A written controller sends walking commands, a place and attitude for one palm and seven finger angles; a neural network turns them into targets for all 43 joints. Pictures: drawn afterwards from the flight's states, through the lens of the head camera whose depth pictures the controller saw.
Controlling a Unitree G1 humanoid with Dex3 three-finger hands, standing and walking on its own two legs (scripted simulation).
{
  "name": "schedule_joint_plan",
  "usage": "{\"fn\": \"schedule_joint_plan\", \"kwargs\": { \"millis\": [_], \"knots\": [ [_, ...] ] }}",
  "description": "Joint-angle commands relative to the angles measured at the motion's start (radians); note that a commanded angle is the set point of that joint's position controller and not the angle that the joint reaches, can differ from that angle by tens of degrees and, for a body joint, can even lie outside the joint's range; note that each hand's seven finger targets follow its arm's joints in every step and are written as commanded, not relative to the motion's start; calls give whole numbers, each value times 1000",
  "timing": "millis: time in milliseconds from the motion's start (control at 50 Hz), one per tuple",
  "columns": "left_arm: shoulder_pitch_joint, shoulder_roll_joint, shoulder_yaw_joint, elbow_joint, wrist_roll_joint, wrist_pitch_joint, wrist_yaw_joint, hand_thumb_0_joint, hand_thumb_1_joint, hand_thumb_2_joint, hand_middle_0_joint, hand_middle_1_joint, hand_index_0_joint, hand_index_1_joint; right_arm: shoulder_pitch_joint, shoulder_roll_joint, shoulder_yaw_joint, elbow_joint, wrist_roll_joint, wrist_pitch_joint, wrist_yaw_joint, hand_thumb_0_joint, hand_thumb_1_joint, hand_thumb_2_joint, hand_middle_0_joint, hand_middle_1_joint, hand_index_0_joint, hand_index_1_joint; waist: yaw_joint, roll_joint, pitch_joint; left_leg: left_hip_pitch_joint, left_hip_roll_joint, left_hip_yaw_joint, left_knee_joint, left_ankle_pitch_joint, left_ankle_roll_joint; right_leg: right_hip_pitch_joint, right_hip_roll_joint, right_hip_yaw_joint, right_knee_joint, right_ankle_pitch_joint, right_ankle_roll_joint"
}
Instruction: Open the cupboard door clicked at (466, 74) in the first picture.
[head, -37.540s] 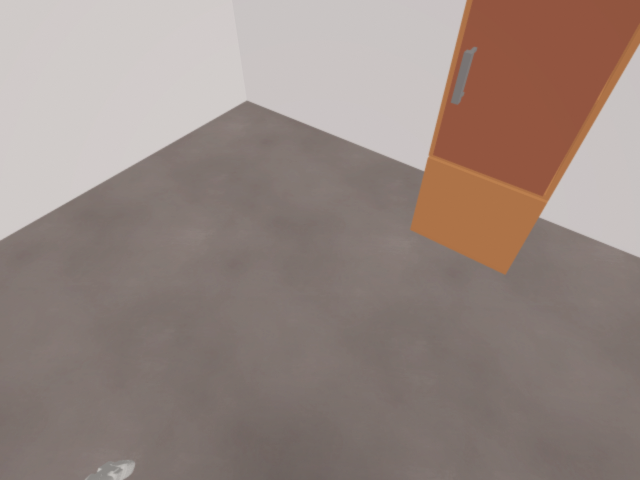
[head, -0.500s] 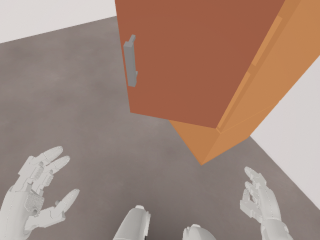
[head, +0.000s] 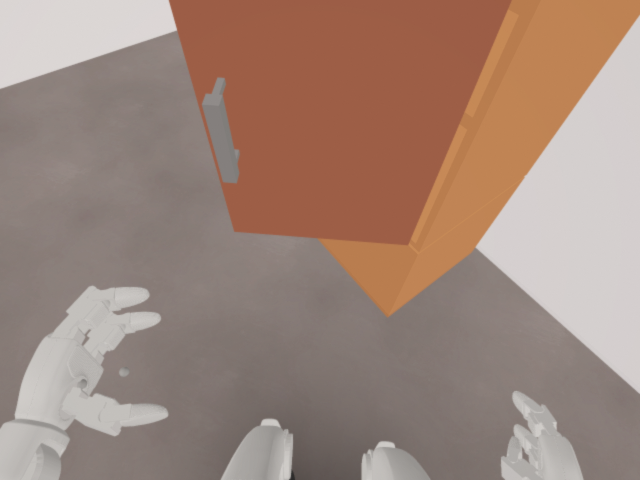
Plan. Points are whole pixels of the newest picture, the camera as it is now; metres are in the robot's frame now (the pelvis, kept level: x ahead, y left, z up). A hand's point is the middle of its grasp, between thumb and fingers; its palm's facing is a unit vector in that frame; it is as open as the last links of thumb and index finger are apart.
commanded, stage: raise the hand with hooked fingers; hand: left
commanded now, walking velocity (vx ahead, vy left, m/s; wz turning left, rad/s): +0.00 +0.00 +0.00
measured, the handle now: (225, 133) +0.57 +0.18 +0.06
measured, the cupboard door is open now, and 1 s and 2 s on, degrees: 49 49 49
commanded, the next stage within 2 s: move the hooked fingers beside the handle in 1.00 s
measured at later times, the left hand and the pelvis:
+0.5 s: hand (60, 310) +0.28 +0.29 +0.08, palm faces +0.02 -1.00 -0.07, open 14.0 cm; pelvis -0.01 +0.01 +0.01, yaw +0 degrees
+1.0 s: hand (73, 303) +0.29 +0.29 +0.07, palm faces -0.01 -1.00 -0.05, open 14.0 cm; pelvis +0.00 +0.01 +0.02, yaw +0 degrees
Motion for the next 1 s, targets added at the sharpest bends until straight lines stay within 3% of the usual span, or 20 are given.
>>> {"fn": "schedule_joint_plan", "kwargs": {
  "millis": [0, 40, 80, 100, 140, 220, 320, 340, 400, 420, 440, 500, 540, 660, 680, 720, 840, 980],
  "knots": [
    [-83, 260, 194, -320, -56, -129, 41, 0, -407, 340, -293, -1140, -293, -1140, -21, -108, -33, -165, -2, -72, -4, 0, -900, -900, 200, 300, 200, 300, 37, 90, -327, 385, 4, -79, -211, 334, -22, 111, 17, 37, -177, 254, -9],
    [-89, 263, 215, -259, -54, -125, 71, 0, -453, 320, -297, -1170, -297, -1170, -21, -109, -29, -158, -4, -61, -1, 0, -900, -900, 200, 300, 200, 300, 39, 96, -276, 368, 5, -86, -221, 312, -30, 97, 24, 23, -174, 229, -15],
    [-90, 214, 174, -169, -43, -96, 71, 0, -500, 300, -300, -1200, -300, -1200, -17, -116, -25, -157, -2, -44, 4, 0, -900, -900, 200, 300, 200, 300, 17, 92, -219, 358, 8, -92, -239, 266, -38, 55, 21, 8, -181, 200, -9],
    [-102, 198, 150, -129, -39, -73, 61, 0, -500, 300, -300, -1200, -300, -1200, -17, -121, -23, -163, -1, -38, 5, 0, -900, -900, 200, 300, 200, 300, 10, 94, -195, 341, 5, -90, -246, 228, -37, 46, 18, 9, -191, 183, -6],
    [-133, 187, 117, -43, -34, -19, 21, 0, -500, 300, -300, -1200, -300, -1200, -1, -135, -20, -175, 6, -28, 3, 0, -900, -900, 200, 300, 200, 300, -8, 39, -159, 312, 4, -89, -255, 191, -30, 54, 22, 14, -217, 174, -5],
    [-272, 245, 106, -57, -18, 25, -39, 0, -500, 300, -300, -1200, -300, -1200, 12, -153, -14, -196, 12, -32, -6, 0, -900, -900, 200, 300, 200, 300, -21, 37, -197, 349, 5, -99, -271, 176, -22, 66, 19, 20, -239, 168, -4],
    [-413, 337, 198, -113, -36, -62, -28, 0, -500, 300, -300, -1200, -300, -1200, 7, -146, -5, -177, -1, -47, -14, 0, -900, -900, 200, 300, 200, 300, -4, 87, -256, 430, 10, -126, -280, 189, -36, 44, 24, 21, -217, 153, -15],
    [-430, 367, 227, -105, -39, -73, -23, 0, -500, 300, -300, -1200, -300, -1200, 8, -146, -3, -171, -5, -49, -14, 0, -900, -900, 200, 300, 200, 300, 7, 125, -254, 430, 8, -127, -279, 198, -42, 44, 26, 21, -208, 155, -22],
    [-409, 357, 235, -1, -44, -61, -35, 0, -500, 300, -300, -1200, -300, -1200, 12, -148, 0, -161, -2, -38, -13, 0, -900, -900, 200, 300, 200, 300, 6, 82, -246, 415, 9, -123, -290, 187, -39, 60, 21, 19, -220, 156, -15],
    [-401, 355, 228, 26, -41, -47, -45, 0, -500, 300, -300, -1200, -300, -1200, 14, -150, 0, -162, 2, -35, -13, 0, -900, -900, 200, 300, 200, 300, 7, 103, -247, 417, 8, -117, -290, 203, -39, 65, 19, 21, -224, 166, -16],
    [-400, 369, 238, 62, -41, -24, -58, 0, -500, 300, -300, -1200, -300, -1200, 24, -153, -1, -165, 2, -31, -13, 0, -900, -900, 200, 300, 200, 300, 11, 85, -251, 403, 6, -110, -285, 221, -35, 84, 22, 22, -228, 180, -18],
    [-401, 340, 195, 121, -41, 38, -100, 0, -500, 300, -300, -1200, -300, -1200, 31, -160, -3, -174, 10, -19, -12, 0, -900, -900, 200, 300, 200, 300, 3, 61, -246, 394, 5, -93, -287, 236, -27, 99, 19, 23, -249, 201, -9],
    [-397, 321, 174, 98, -51, 49, -117, 0, -500, 300, -300, -1200, -300, -1200, 34, -161, -6, -185, 10, -27, -9, 0, -900, -900, 200, 300, 200, 300, 2, 62, -253, 400, 3, -93, -279, 271, -23, 101, 22, 23, -249, 222, -13],
    [-420, 380, 244, 20, -51, -29, -64, 0, -500, 300, -300, -1200, -300, -1200, 52, -161, -15, -175, -2, -32, 2, 0, -900, -900, 200, 300, 200, 300, 7, 53, -284, 441, 12, -108, -273, 328, -37, 74, 28, 16, -223, 230, -13],
    [-419, 376, 247, 14, -51, -42, -56, 0, -500, 300, -300, -1200, -300, -1200, 47, -159, -15, -175, -3, -31, 4, 0, -900, -900, 200, 300, 200, 300, 12, 89, -282, 449, 12, -109, -275, 334, -43, 65, 25, 17, -216, 228, -13],
    [-414, 372, 249, 15, -48, -55, -44, 0, -500, 300, -300, -1200, -300, -1200, 47, -158, -16, -173, -4, -27, 7, 0, -900, -900, 200, 300, 200, 300, 11, 100, -284, 461, 15, -115, -280, 325, -48, 52, 22, 14, -213, 218, -12],
    [-397, 365, 221, 19, -40, -22, -68, 0, -500, 300, -300, -1200, -300, -1200, 56, -160, -17, -176, 0, -19, 5, 0, -900, -900, 200, 300, 200, 300, 3, 105, -309, 462, 13, -99, -258, 398, -37, 87, 22, 24, -222, 275, -9],
    [-431, 351, 221, 50, -57, -14, -76, 0, -500, 300, -300, -1200, -300, -1200, 44, -156, -11, -177, 4, -12, -2, 0, -900, -900, 200, 300, 200, 300, -11, 45, -262, 407, 7, -88, -253, 311, -26, 88, 25, 27, -233, 255, -5]
  ]
}}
